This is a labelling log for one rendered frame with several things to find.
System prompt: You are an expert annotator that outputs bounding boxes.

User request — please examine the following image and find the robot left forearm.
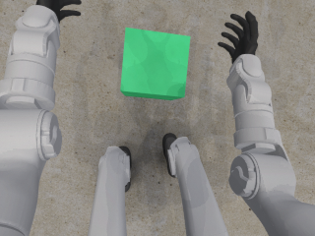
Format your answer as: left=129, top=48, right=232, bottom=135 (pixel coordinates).
left=0, top=5, right=60, bottom=111

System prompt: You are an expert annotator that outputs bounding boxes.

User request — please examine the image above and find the robot shin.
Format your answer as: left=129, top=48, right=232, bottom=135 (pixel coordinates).
left=97, top=147, right=128, bottom=185
left=170, top=137, right=200, bottom=157

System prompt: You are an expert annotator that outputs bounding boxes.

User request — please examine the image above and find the robot right hand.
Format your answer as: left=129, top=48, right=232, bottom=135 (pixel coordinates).
left=218, top=11, right=259, bottom=64

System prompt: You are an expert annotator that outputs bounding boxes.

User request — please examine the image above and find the left robot upper arm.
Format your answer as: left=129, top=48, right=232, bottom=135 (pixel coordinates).
left=0, top=109, right=62, bottom=236

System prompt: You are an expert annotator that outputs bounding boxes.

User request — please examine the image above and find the robot left hand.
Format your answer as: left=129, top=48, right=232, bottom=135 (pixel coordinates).
left=35, top=0, right=82, bottom=24

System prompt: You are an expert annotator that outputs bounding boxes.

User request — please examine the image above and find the right robot shin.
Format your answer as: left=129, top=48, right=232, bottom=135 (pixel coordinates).
left=170, top=137, right=200, bottom=157

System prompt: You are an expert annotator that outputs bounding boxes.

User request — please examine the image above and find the left robot shin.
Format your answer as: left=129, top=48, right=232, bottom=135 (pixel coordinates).
left=97, top=147, right=128, bottom=185

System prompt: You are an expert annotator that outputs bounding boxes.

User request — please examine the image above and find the right robot upper arm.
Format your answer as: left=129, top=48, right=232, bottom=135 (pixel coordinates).
left=228, top=152, right=315, bottom=236

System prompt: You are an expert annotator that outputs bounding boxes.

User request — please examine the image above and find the robot right forearm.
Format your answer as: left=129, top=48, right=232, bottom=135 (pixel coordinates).
left=226, top=54, right=296, bottom=189

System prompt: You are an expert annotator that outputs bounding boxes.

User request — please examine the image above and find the carton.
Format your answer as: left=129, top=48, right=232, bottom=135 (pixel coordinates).
left=120, top=28, right=191, bottom=100

